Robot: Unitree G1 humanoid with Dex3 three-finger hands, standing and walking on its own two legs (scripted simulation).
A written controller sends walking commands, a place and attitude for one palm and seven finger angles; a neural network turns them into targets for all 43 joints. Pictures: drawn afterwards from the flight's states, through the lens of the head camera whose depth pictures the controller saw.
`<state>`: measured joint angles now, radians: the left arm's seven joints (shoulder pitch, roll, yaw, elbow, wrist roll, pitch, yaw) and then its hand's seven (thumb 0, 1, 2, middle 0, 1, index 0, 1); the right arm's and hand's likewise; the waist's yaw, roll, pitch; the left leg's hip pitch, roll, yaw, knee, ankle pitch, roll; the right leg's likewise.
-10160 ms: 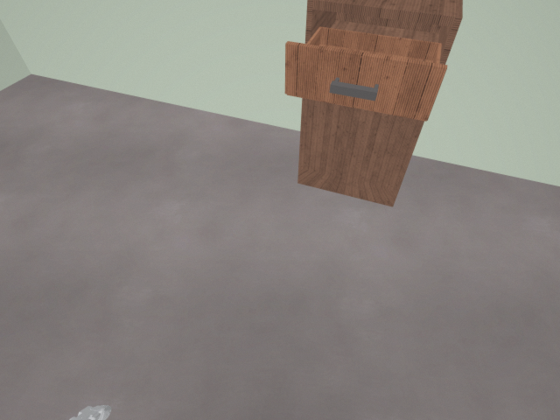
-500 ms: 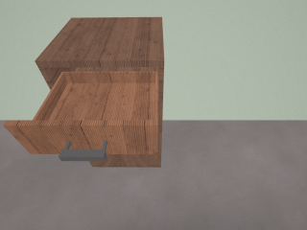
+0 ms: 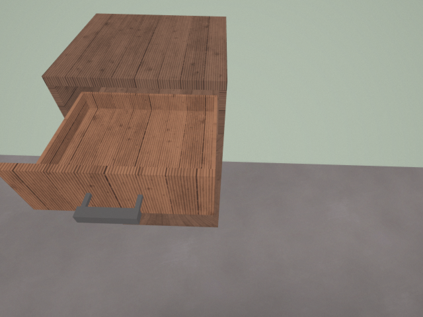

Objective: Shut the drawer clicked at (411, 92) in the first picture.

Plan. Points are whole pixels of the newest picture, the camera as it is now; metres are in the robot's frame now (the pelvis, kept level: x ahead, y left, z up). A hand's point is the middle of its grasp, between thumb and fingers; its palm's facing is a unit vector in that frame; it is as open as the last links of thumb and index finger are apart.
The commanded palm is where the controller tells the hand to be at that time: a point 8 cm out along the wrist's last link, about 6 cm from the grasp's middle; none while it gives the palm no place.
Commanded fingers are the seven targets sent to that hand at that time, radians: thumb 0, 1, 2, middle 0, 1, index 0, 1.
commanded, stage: look again from close up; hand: left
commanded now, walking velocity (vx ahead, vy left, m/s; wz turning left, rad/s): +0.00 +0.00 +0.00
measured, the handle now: (111, 206) +0.33 +0.25 -0.02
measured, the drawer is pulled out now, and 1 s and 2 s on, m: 0.30 0.30 0.30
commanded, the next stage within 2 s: raise the hand and make a fist in 0.18 s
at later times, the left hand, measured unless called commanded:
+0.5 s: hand (122, 278) +0.19 +0.18 -0.01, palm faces +0.21 -0.97 -0.09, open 6.9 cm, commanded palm +0.10 +0.22 -0.05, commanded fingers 0.00 0.90 0.90 -0.44 -0.56 -0.44 -0.56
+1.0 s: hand (118, 297) +0.16 +0.17 -0.01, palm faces +0.00 -1.00 -0.06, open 4.4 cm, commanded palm +0.11 +0.24 +0.00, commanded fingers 0.00 0.90 0.90 -0.94 -1.10 -0.94 -1.10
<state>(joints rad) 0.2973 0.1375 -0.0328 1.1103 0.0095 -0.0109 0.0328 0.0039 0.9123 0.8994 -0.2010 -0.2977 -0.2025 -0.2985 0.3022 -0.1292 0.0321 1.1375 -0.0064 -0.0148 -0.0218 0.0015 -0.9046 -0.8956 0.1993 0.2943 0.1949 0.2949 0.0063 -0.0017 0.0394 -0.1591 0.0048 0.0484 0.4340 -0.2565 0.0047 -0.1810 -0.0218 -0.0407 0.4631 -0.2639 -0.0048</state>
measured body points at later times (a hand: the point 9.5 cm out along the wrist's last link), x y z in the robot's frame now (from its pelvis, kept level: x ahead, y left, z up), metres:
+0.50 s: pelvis -0.01 +0.00 -0.02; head +0.00 -0.02 +0.43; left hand +0.17 +0.23 +0.00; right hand +0.12 -0.26 -0.12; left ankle -0.01 +0.12 -0.74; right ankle -0.01 -0.11 -0.74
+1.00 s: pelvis -0.03 -0.02 -0.07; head +0.01 -0.02 +0.38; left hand +0.15 +0.23 +0.00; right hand +0.16 -0.22 -0.15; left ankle -0.01 +0.11 -0.74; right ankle -0.01 -0.11 -0.74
